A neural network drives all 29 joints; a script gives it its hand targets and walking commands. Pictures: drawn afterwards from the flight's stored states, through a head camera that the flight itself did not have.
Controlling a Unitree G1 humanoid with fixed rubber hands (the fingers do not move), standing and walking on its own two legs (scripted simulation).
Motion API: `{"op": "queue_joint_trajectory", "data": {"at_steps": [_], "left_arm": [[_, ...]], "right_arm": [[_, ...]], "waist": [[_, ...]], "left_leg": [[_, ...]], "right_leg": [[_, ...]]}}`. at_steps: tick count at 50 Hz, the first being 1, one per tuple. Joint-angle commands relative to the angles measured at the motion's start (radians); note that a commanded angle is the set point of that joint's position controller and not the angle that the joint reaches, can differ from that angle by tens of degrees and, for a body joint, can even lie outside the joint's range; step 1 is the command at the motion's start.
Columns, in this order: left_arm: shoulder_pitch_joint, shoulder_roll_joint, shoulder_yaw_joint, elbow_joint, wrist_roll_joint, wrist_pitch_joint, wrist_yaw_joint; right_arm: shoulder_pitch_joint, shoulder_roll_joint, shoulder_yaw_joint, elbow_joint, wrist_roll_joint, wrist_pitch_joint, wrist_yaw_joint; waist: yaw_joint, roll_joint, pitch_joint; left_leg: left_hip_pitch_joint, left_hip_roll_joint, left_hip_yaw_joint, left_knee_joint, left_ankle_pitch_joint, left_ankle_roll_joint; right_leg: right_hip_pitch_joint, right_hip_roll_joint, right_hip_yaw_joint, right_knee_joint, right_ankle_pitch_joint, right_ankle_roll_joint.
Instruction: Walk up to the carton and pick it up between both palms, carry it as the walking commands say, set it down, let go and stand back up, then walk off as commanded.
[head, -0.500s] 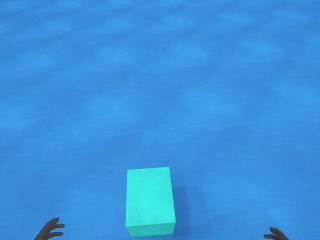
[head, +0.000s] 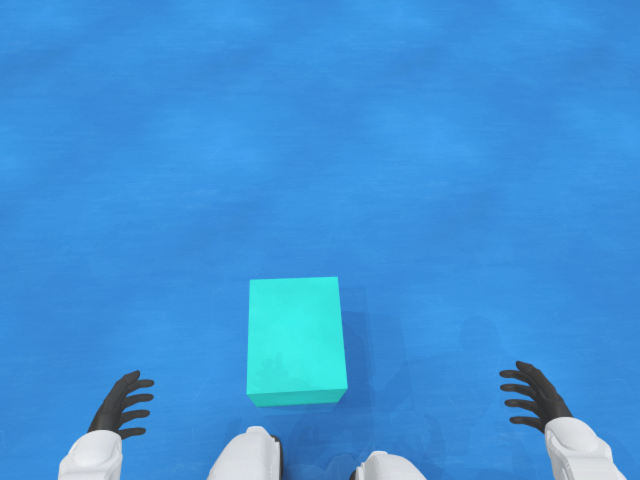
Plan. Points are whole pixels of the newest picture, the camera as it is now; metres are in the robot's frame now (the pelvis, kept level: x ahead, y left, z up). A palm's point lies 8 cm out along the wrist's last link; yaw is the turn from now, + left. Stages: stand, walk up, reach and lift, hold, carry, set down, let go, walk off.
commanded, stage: reach and lift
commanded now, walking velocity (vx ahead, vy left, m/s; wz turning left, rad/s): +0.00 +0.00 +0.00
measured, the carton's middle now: (295, 344) +0.42 +0.05 -0.62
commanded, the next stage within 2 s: none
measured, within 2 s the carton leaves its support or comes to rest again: neither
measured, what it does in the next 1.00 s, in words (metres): lowers itself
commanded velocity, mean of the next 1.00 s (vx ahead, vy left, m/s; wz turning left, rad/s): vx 0.00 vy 0.00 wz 0.00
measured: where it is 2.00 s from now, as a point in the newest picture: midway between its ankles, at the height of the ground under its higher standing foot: outside the picture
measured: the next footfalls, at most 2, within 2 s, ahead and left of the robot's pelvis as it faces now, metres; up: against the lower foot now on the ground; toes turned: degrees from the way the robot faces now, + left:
none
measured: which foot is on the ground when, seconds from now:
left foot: down 0.00-1.00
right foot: down 0.00-1.00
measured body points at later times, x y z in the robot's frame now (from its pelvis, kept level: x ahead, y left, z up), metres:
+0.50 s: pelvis -0.06 -0.02 -0.06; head +0.14 -0.01 +0.34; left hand +0.29 +0.26 -0.16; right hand +0.33 -0.24 -0.15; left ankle +0.06 +0.11 -0.72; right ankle -0.02 -0.14 -0.72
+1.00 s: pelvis -0.06 +0.00 -0.10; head +0.24 +0.01 +0.24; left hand +0.44 +0.23 -0.20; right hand +0.46 -0.18 -0.20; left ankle +0.06 +0.11 -0.72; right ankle -0.02 -0.14 -0.72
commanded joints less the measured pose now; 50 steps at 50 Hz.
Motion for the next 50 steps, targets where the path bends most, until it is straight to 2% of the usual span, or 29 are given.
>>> {"op": "queue_joint_trajectory", "data": {"at_steps": [1,2,4,7,8,10,11,12,13,14,15,18,19,22,23,24,26,28,31,32,33,36,37,40,41,42,43,46,50], "left_arm": [[-0.116,0.11,0.033,-0.104,-0.021,-0.02,0.039],[-0.119,0.094,0.028,-0.144,-0.025,-0.021,0.046],[-0.125,0.097,0.069,-0.089,-0.015,-0.028,0.046],[-0.172,0.136,0.108,-0.055,-0.009,-0.032,0.04],[-0.202,0.109,0.087,-0.029,-0.026,-0.034,0.034],[-0.318,0.16,0.113,-0.061,-0.033,-0.041,0.02],[-0.32,0.171,0.115,-0.03,-0.028,-0.04,0.013],[-0.371,0.166,0.108,-0.021,-0.048,-0.032,0.006],[-0.389,0.204,0.132,-0.018,-0.044,-0.03,-0.002],[-0.425,0.184,0.105,-0.007,-0.042,-0.009,-0.005],[-0.477,0.195,0.129,-0.008,-0.045,-0.013,-0.016],[-0.661,0.227,0.111,-0.014,-0.081,-0.009,-0.036],[-0.673,0.219,0.09,0.021,-0.074,0.009,-0.039],[-0.837,0.245,0.073,0.019,-0.094,0.028,-0.038],[-0.813,0.269,0.104,0.041,-0.079,0.03,-0.039],[-0.847,0.282,0.104,0.079,-0.078,0.028,-0.036],[-0.936,0.266,0.095,0.083,-0.085,0.032,-0.03],[-0.981,0.279,0.108,0.103,-0.086,0.021,-0.029],[-0.997,0.253,0.137,0.166,-0.055,0.006,-0.017],[-1.053,0.228,0.13,0.192,-0.072,-0.006,-0.016],[-1.112,0.228,0.13,0.197,-0.073,-0.012,-0.016],[-1.175,0.188,0.123,0.21,-0.094,-0.034,-0.008],[-1.193,0.239,0.169,0.2,-0.063,-0.049,0.003],[-1.296,0.19,0.126,0.205,-0.074,-0.053,0.026],[-1.255,0.145,0.135,0.225,-0.066,-0.067,0.032],[-1.333,0.188,0.186,0.205,-0.061,-0.077,0.037],[-1.329,0.144,0.149,0.198,-0.069,-0.083,0.042],[-1.407,0.153,0.183,0.181,-0.049,-0.096,0.061],[-1.372,0.1,0.199,0.202,-0.034,-0.102,0.059]], "right_arm": [[-0.143,-0.174,-0.037,-0.109,0.034,-0.02,-0.002],[-0.101,-0.191,-0.075,-0.09,0.009,-0.023,-0.009],[-0.159,-0.147,-0.037,-0.101,0.03,-0.027,-0.023],[-0.192,-0.147,-0.057,-0.113,0.042,-0.029,-0.041],[-0.233,-0.101,-0.021,-0.101,0.041,-0.02,-0.046],[-0.297,-0.127,-0.059,-0.162,0.047,-0.014,-0.061],[-0.322,-0.085,-0.002,-0.163,0.056,-0.002,-0.076],[-0.34,-0.086,-0.018,-0.144,0.064,0.013,-0.075],[-0.387,-0.086,-0.005,-0.176,0.082,0.028,-0.084],[-0.377,-0.052,-0.008,-0.101,0.081,0.05,-0.089],[-0.45,-0.049,-0.012,-0.148,0.082,0.052,-0.104],[-0.589,-0.057,-0.011,-0.181,0.08,0.062,-0.126],[-0.598,-0.068,-0.025,-0.127,0.075,0.079,-0.135],[-0.737,-0.066,-0.013,-0.078,0.113,0.101,-0.134],[-0.73,-0.073,-0.03,-0.078,0.086,0.104,-0.145],[-0.798,-0.049,-0.021,-0.099,0.105,0.101,-0.149],[-0.887,-0.097,-0.055,-0.078,0.094,0.105,-0.151],[-0.885,-0.063,-0.029,0.007,0.1,0.1,-0.155],[-0.955,-0.054,-0.046,0.035,0.119,0.079,-0.149],[-1.013,-0.074,-0.064,0.023,0.106,0.057,-0.15],[-1.039,-0.032,-0.031,0.046,0.124,0.058,-0.148],[-1.069,-0.037,-0.046,0.075,0.126,0.036,-0.143],[-1.095,-0.044,-0.056,0.075,0.129,0.021,-0.147],[-1.187,-0.098,-0.091,0.087,0.12,0.004,-0.138],[-1.165,-0.116,-0.109,0.117,0.104,-0.013,-0.138],[-1.227,-0.088,-0.093,0.097,0.117,-0.02,-0.136],[-1.232,-0.103,-0.115,0.079,0.103,-0.031,-0.136],[-1.308,-0.116,-0.119,0.116,0.1,-0.046,-0.13],[-1.327,-0.083,-0.109,0.121,0.091,-0.052,-0.114]], "waist": [[-0.004,0.062,-0.439],[-0.021,0.09,-0.497],[0.039,0.063,-0.526],[0.015,0.003,-0.589],[0.043,-0.01,-0.578],[0.005,-0.04,-0.653],[0.046,-0.056,-0.643],[0.01,-0.074,-0.68],[0.054,-0.056,-0.678],[0.022,-0.031,-0.643],[0.042,-0.02,-0.669],[0.017,-0.046,-0.699],[-0.002,-0.003,-0.718],[0.02,0.079,-0.758],[0.002,0.017,-0.801],[0.026,0.054,-0.788],[0.014,0.048,-0.851],[0.007,0.033,-0.85],[0.041,0.104,-0.922],[0.013,0.052,-0.933],[0.03,0.064,-0.923],[-0.007,0.035,-0.992],[0.048,0.065,-1.03],[0.006,0.097,-1.078],[0.015,0.114,-1.092],[0.032,0.08,-1.15],[-0.013,0.078,-1.212],[0.034,0.082,-1.242],[0.017,0.008,-1.334]], "left_leg": [[0.353,-0.006,-0.111,0.039,0.366,-0.055],[0.39,-0.009,-0.126,0.067,0.488,-0.066],[0.28,-0.026,-0.108,0.127,0.492,-0.048],[0.23,-0.03,-0.108,0.183,0.559,-0.032],[0.148,-0.041,-0.098,0.196,0.472,-0.031],[0.095,-0.05,-0.079,0.213,0.399,-0.029],[0.03,-0.05,-0.07,0.223,0.368,-0.02],[0.038,-0.055,-0.063,0.202,0.29,-0.023],[-0.006,-0.056,-0.052,0.21,0.247,-0.018],[-0.034,-0.056,-0.054,0.207,0.236,-0.021],[-0.065,-0.056,-0.049,0.228,0.217,-0.013],[-0.099,-0.051,-0.04,0.229,0.121,-0.011],[-0.111,-0.051,-0.038,0.229,0.127,-0.016],[-0.097,-0.039,-0.043,0.232,0.058,-0.024],[-0.133,-0.041,-0.028,0.255,0.034,-0.023],[-0.139,-0.046,-0.032,0.249,0.024,-0.01],[-0.163,-0.039,-0.036,0.24,0.015,-0.021],[-0.183,-0.047,-0.025,0.25,0.035,-0.023],[-0.185,-0.054,-0.025,0.275,0.103,-0.026],[-0.196,-0.046,-0.037,0.284,0.104,-0.023],[-0.225,-0.054,-0.031,0.284,0.088,-0.021],[-0.225,-0.048,-0.042,0.294,0.122,-0.015],[-0.193,-0.057,-0.044,0.31,0.163,-0.019],[-0.067,-0.049,-0.067,0.315,0.209,-0.028],[-0.038,-0.051,-0.074,0.329,0.278,-0.034],[-0.055,-0.045,-0.079,0.357,0.266,-0.029],[-0.038,-0.048,-0.086,0.347,0.311,-0.031],[-0.026,-0.056,-0.095,0.371,0.394,-0.03],[-0.053,-0.055,-0.095,0.394,0.447,-0.03]], "right_leg": [[-0.324,0.09,-0.043,0.021,0.122,0.0],[-0.377,0.097,-0.036,0.041,0.168,-0.003],[-0.412,0.086,-0.018,0.068,0.229,0.005],[-0.504,0.087,-0.003,0.083,0.31,0.016],[-0.483,0.08,0.002,0.105,0.299,0.01],[-0.493,0.079,0.005,0.126,0.311,0.03],[-0.456,0.063,0.024,0.12,0.312,0.034],[-0.449,0.073,0.004,0.124,0.25,0.034],[-0.446,0.061,0.026,0.12,0.221,0.037],[-0.511,0.068,0.01,0.121,0.198,0.031],[-0.522,0.061,0.026,0.12,0.168,0.029],[-0.522,0.056,0.027,0.114,0.086,0.037],[-0.527,0.063,0.008,0.126,0.094,0.03],[-0.6,0.062,0.0,0.142,-0.012,0.018],[-0.546,0.066,0.002,0.147,0.004,0.029],[-0.559,0.06,0.005,0.142,-0.005,0.028],[-0.562,0.073,-0.008,0.161,-0.012,0.029],[-0.576,0.074,-0.009,0.164,0.01,0.036],[-0.656,0.079,-0.014,0.191,0.047,0.026],[-0.699,0.083,-0.015,0.19,0.041,0.03],[-0.689,0.085,-0.016,0.195,0.034,0.027],[-0.72,0.094,-0.022,0.218,0.067,0.02],[-0.739,0.101,-0.023,0.25,0.068,0.017],[-0.881,0.115,-0.048,0.261,0.066,0.013],[-0.939,0.12,-0.049,0.273,0.086,0.009],[-0.944,0.12,-0.03,0.272,0.074,0.005],[-0.933,0.127,-0.056,0.284,0.128,0.006],[-1.007,0.125,-0.046,0.311,0.153,0.007],[-1.013,0.137,-0.056,0.307,0.199,0.011]]}}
